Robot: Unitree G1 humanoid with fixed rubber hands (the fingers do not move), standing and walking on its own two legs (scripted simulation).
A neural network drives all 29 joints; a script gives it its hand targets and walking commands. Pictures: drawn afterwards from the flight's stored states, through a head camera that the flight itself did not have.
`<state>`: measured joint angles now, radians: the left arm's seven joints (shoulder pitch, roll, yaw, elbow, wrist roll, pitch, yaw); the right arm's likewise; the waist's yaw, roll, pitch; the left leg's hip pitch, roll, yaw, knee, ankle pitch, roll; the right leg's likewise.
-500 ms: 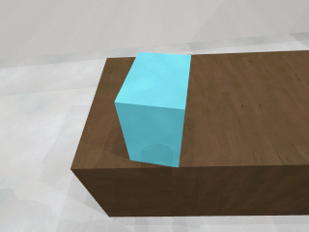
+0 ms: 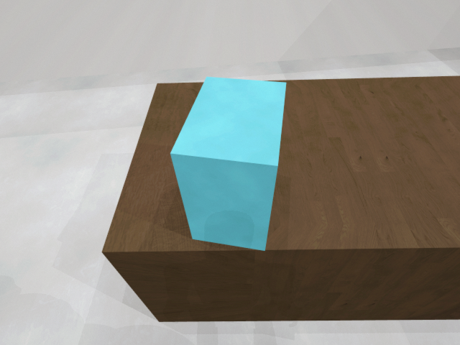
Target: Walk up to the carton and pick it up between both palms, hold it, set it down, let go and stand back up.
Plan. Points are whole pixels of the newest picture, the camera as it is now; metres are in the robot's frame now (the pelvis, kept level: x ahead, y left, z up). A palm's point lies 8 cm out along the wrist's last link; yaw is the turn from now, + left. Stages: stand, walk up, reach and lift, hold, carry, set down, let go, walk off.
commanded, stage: stand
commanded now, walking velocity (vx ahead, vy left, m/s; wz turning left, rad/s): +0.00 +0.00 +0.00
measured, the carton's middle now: (236, 165) +0.49 +0.02 +0.01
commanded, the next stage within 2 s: none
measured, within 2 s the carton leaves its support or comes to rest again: neither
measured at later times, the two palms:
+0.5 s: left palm out of the picture +0.01 +0.24 -0.14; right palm out of the picture +0.01 -0.23 -0.14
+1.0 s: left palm out of the picture +0.01 +0.24 -0.14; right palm out of the picture +0.01 -0.22 -0.14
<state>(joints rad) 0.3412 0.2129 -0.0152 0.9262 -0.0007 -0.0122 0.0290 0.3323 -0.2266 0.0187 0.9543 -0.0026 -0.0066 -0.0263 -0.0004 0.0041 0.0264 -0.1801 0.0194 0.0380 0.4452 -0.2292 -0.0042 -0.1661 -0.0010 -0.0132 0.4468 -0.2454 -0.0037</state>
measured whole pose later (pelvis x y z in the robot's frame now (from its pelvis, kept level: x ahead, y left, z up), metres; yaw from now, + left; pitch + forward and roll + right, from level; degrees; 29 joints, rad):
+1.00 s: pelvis +0.01 +0.01 +0.00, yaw +0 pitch -2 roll +0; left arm 0.32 0.18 -0.02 1.03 0.00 -0.01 0.04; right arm 0.33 -0.19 0.02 1.02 0.00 -0.01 -0.04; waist 0.00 0.00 0.03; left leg -0.16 0.00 0.05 0.41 -0.23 0.01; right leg -0.15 -0.02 0.00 0.42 -0.24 0.02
